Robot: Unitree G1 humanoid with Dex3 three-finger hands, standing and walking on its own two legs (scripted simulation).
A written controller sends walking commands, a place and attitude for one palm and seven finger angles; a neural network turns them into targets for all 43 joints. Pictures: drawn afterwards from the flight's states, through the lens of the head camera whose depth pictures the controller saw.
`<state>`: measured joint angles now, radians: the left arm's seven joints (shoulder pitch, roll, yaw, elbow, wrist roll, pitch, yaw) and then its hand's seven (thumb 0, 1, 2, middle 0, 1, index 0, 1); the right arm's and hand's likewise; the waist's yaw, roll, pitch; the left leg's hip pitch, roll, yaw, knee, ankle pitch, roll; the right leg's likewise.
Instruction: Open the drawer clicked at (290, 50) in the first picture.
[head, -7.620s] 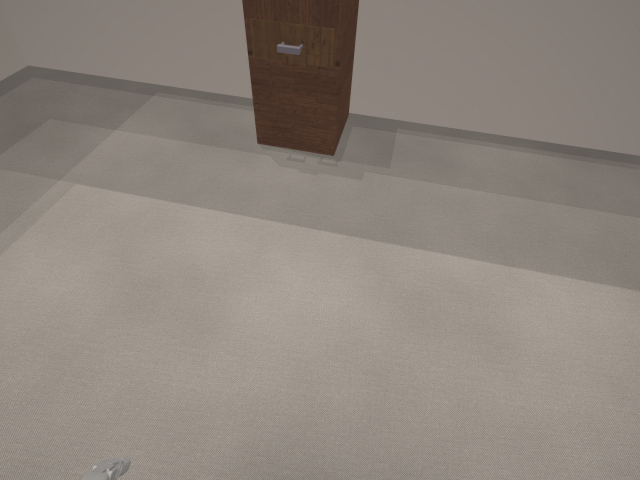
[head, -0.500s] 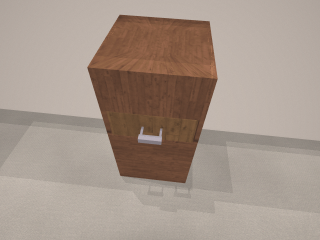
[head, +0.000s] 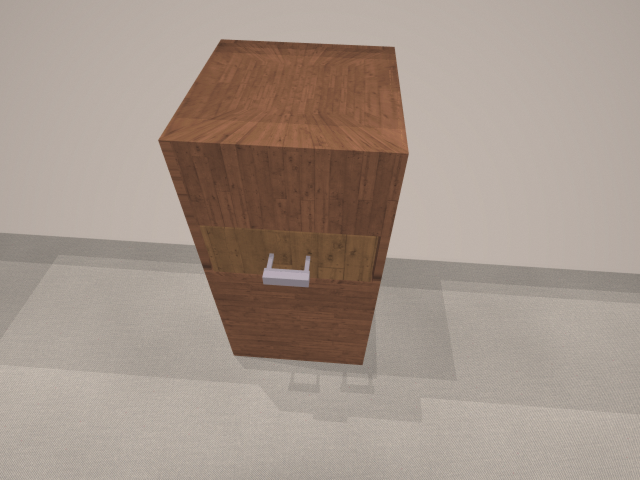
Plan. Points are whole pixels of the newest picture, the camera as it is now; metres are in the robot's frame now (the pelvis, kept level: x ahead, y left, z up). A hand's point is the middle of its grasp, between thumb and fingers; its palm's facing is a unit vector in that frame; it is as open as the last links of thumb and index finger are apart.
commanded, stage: look again from close up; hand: left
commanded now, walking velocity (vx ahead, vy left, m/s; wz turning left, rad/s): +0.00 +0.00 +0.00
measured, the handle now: (287, 268) +0.58 +0.10 -0.22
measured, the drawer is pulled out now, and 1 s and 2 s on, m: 0.00 0.00 0.00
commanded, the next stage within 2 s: shuffle to correct the standing spot in 0.62 s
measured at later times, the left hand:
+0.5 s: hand out of the picture +0.01 +0.19 -0.18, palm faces +0.06 -0.98 -0.19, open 7.4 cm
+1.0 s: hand out of the picture -0.11 +0.19 -0.18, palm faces +0.05 -0.98 -0.17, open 7.4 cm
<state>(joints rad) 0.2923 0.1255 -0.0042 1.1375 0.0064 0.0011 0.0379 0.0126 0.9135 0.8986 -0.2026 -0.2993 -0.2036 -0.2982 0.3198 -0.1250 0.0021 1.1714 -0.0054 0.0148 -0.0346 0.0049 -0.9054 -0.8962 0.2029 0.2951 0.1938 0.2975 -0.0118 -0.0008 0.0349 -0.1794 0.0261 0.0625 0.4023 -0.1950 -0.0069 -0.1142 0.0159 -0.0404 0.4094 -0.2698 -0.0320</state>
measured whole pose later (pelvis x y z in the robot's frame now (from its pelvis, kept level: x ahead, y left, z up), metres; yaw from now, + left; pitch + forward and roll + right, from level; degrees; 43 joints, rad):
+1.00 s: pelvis -0.05 +0.03 +0.00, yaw -1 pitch -2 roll -1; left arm 0.47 0.14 0.03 1.06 0.04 0.04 0.01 0.01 0.91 0.90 -0.20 -0.30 -0.20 -0.30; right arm 0.34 -0.16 -0.04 1.08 -0.02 0.05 -0.04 0.01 -0.90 -0.90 0.21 0.30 0.20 0.30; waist 0.00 0.01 -0.02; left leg -0.29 0.02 0.08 0.49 -0.21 0.04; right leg -0.19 0.01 -0.08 0.47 -0.29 -0.03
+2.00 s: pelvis +0.08 -0.09 -0.01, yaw -1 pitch -1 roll -1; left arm 0.33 0.11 0.01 1.06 0.02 0.01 0.04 0.01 0.92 0.90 -0.20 -0.30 -0.20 -0.30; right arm 0.20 -0.14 -0.02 1.02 -0.01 0.01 -0.04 0.00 -0.93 -0.90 0.20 0.29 0.19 0.30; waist 0.03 -0.03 0.03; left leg -0.28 0.03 0.13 0.54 -0.25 0.05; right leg -0.18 0.00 -0.13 0.49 -0.29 -0.03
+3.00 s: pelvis +0.05 -0.04 -0.01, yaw +0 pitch +0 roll -1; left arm 0.42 0.13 -0.02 1.09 0.03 0.00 0.03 0.01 0.91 0.90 -0.20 -0.30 -0.20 -0.30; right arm 0.29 -0.16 0.00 1.07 -0.01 0.01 -0.01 0.01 -0.91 -0.90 0.20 0.30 0.19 0.30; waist 0.01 -0.01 -0.01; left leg -0.28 -0.07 0.12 0.41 -0.15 0.12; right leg -0.20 -0.02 -0.03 0.47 -0.27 0.00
